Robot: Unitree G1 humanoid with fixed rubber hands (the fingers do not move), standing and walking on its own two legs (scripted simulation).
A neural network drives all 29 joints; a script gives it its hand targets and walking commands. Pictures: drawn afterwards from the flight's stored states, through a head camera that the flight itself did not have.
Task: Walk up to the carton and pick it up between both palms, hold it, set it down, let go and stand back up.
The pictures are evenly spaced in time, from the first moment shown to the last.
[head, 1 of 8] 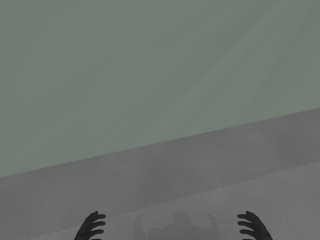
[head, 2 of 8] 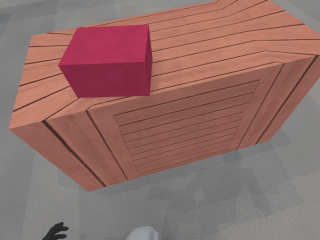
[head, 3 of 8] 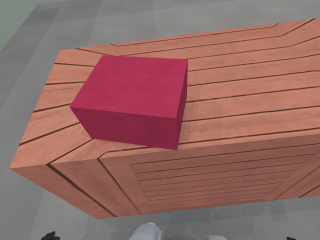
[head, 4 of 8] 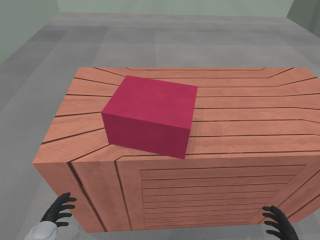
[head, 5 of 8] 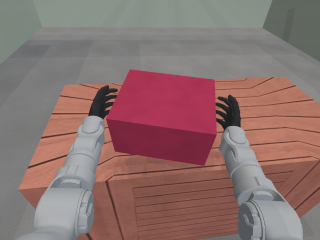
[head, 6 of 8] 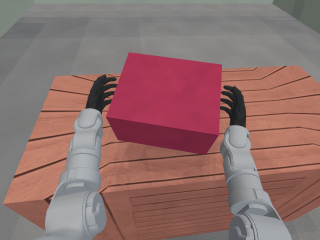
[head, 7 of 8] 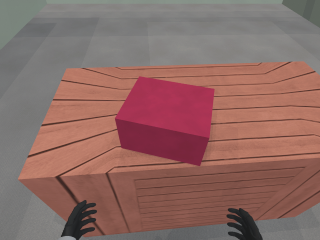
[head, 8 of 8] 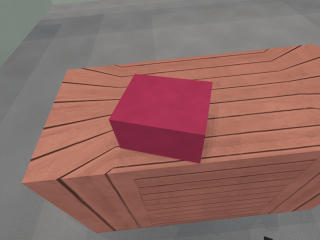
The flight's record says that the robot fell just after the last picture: no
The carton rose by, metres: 0.20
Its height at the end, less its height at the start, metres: +0.00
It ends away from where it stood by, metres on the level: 0.07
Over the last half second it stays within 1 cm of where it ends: yes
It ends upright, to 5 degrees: yes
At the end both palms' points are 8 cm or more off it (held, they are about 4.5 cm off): yes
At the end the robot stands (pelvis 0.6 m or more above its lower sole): yes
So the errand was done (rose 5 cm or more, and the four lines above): yes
